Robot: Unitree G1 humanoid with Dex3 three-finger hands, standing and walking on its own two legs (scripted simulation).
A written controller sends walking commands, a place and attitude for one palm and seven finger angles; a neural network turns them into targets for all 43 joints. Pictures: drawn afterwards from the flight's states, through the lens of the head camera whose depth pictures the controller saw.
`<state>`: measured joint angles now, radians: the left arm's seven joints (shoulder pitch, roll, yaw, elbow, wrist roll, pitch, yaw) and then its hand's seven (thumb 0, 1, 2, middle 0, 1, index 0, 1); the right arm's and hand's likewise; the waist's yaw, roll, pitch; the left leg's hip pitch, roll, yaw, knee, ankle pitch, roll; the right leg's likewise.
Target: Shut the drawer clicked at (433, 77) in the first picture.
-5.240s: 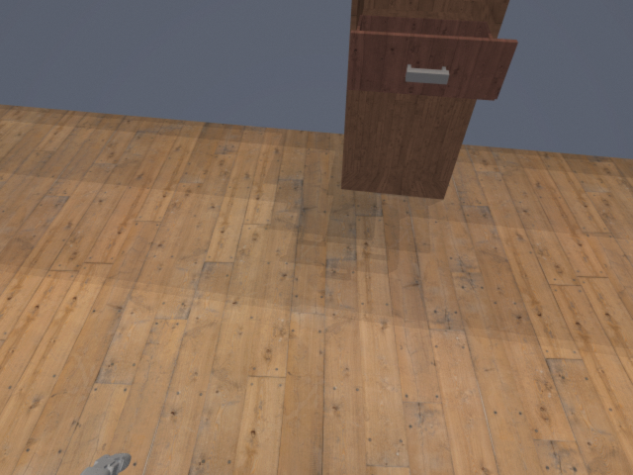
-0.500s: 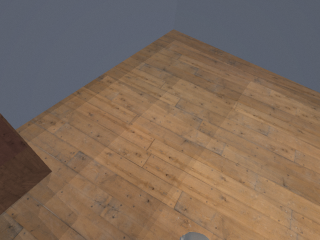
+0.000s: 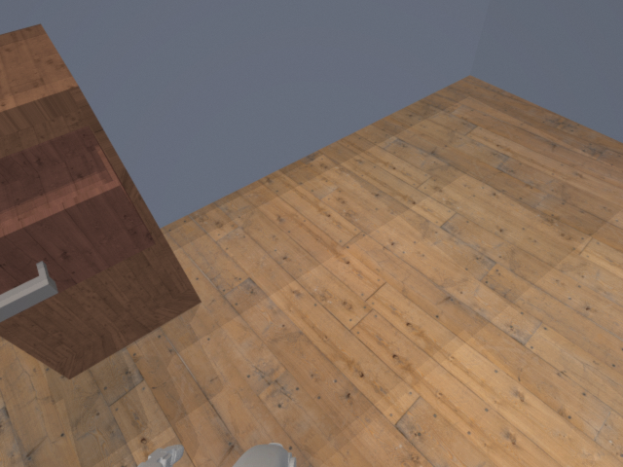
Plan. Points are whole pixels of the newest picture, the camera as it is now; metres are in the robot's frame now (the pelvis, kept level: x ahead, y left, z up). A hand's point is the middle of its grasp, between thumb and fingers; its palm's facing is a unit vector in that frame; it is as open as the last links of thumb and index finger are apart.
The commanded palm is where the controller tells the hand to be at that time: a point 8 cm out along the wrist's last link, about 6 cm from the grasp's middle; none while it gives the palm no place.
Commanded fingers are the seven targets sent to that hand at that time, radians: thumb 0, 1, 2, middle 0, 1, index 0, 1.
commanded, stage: turn to face it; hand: left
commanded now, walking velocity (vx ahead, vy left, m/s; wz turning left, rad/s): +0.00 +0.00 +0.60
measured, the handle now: (12, 291) +0.38 +0.50 -0.02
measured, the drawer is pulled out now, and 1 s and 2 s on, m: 0.30 0.30 0.30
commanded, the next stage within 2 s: take the last steps up to it in 0.94 s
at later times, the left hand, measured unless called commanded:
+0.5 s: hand out of the picture -0.04 +0.28 -0.17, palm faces +0.37 -0.89 -0.27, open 7.4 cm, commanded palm none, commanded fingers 0.00 0.90 0.90 -0.20 -0.30 -0.20 -0.30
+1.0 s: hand out of the picture -0.02 +0.21 -0.14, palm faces +0.53 -0.80 -0.28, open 7.4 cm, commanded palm none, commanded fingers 0.00 0.90 0.90 -0.20 -0.30 -0.20 -0.30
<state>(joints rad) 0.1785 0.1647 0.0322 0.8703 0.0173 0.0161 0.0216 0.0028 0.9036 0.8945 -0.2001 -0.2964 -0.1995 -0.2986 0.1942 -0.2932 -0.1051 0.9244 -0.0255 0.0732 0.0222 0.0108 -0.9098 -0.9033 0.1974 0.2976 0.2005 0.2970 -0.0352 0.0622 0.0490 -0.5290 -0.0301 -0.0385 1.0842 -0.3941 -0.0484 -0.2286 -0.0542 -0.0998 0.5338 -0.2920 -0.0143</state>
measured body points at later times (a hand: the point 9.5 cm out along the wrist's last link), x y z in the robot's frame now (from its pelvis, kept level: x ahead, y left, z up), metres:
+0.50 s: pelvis -0.01 +0.05 +0.00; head +0.02 +0.09 +0.45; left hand -0.06 +0.33 -0.15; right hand +0.17 -0.16 -0.12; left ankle -0.05 +0.13 -0.74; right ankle +0.01 -0.12 -0.65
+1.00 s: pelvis +0.00 +0.00 +0.00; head +0.04 -0.02 +0.45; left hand -0.05 +0.25 -0.12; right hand +0.18 -0.20 -0.16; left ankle -0.10 +0.11 -0.65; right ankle +0.06 -0.07 -0.74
